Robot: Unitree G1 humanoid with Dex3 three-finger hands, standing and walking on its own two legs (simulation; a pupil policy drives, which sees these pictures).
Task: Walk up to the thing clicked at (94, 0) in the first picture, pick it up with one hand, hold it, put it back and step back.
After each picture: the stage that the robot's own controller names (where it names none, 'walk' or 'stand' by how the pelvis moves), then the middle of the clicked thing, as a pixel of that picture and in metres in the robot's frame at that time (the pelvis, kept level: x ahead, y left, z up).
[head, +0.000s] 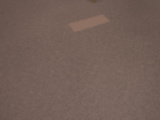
stand; out of the picture +2.41 -0.22 -0.65
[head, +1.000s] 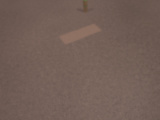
walk; (85, 4) +2.28 +0.13 -0.65
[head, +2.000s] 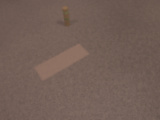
walk; (66, 16) +1.62 +0.28 -0.65
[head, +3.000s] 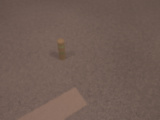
walk; (61, 50) +1.09 +0.25 -0.64
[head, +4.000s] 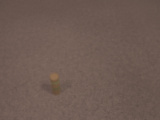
walk; (55, 84) +0.68 +0.20 -0.63
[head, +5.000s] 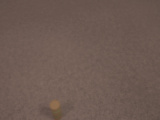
walk; (56, 110) +0.44 +0.16 -0.63
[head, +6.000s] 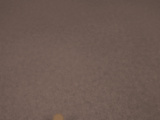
stand; out of the picture +0.38 +0.16 -0.65
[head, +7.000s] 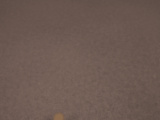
stand; out of the picture +0.39 +0.17 -0.66
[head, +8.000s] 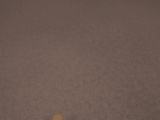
stand; out of the picture +0.39 +0.18 -0.66
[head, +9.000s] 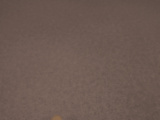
stand; out of the picture +0.37 +0.18 -0.66
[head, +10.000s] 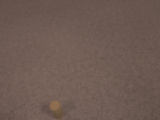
go down; (57, 110) +0.39 +0.18 -0.64
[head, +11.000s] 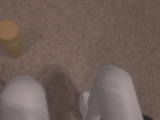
go down; (12, 42) +0.47 +0.20 -0.23
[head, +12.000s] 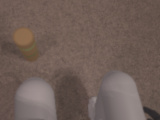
close in; (28, 47) +0.47 +0.19 -0.25
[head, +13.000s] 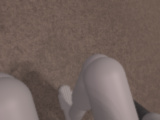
close in; out of the picture +0.46 +0.24 -0.17
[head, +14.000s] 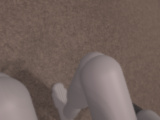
lift; out of the picture +0.45 +0.25 -0.16
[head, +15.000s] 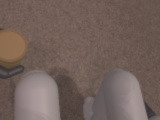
lift; (9, 55) +0.36 +0.24 -0.07
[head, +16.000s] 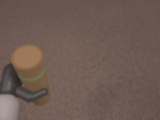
hold; (35, 80) +0.31 +0.15 +0.07
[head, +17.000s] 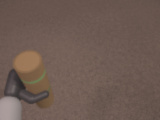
hold; (38, 84) +0.31 +0.15 +0.04
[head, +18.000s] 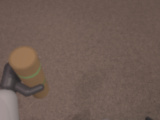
crouch; (33, 77) +0.34 +0.16 -0.01
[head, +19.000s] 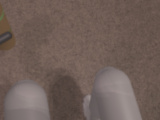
lower; out of the picture +0.49 +0.20 -0.05
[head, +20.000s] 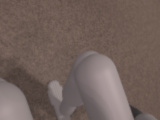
lower; out of the picture +0.47 +0.26 -0.17
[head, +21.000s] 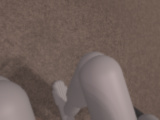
lower; out of the picture +0.46 +0.26 -0.17
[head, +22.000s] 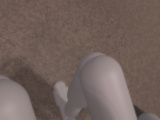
lower; out of the picture +0.45 +0.26 -0.16
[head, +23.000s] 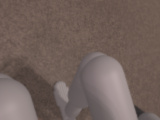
lower; out of the picture +0.44 +0.26 -0.17
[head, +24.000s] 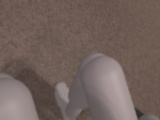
open; out of the picture +0.45 +0.23 -0.17
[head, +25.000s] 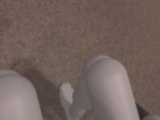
stand; out of the picture +0.45 +0.23 -0.17
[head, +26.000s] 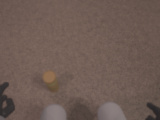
walk; (51, 82) +0.43 +0.16 -0.46
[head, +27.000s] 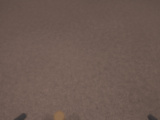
stand; out of the picture +0.39 +0.15 -0.60
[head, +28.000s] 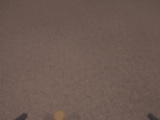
stand; out of the picture +0.39 +0.15 -0.60
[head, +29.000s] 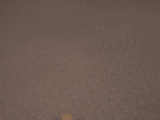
stand; out of the picture +0.40 +0.13 -0.65
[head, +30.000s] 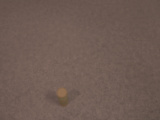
walk; (62, 97) +0.44 +0.12 -0.64
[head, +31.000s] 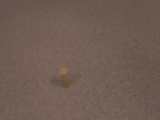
walk; (65, 78) +0.64 +0.18 -0.63
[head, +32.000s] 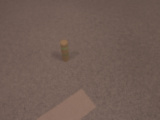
stand; (64, 51) +0.97 +0.18 -0.63
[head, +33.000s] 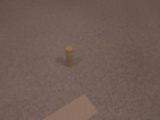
stand; (69, 57) +1.00 +0.13 -0.65
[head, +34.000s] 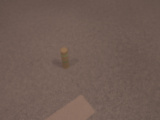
stand; (65, 58) +1.00 +0.18 -0.66
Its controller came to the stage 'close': yes
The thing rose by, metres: 0.69
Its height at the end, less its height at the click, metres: +0.00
